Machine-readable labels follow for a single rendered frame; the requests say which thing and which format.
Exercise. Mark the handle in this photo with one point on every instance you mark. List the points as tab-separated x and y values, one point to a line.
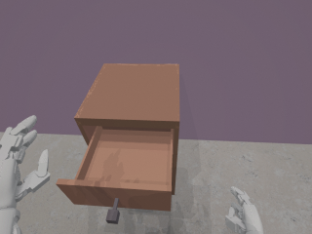
113	215

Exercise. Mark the drawer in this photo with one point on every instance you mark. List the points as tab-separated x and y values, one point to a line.
130	163

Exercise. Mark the robot left forearm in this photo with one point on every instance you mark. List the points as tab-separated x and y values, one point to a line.
9	218

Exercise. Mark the cabinet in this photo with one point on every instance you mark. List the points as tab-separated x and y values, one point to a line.
133	95

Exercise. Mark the robot left hand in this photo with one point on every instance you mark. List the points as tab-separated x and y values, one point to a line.
13	144

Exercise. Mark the robot right hand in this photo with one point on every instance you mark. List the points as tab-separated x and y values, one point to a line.
248	217

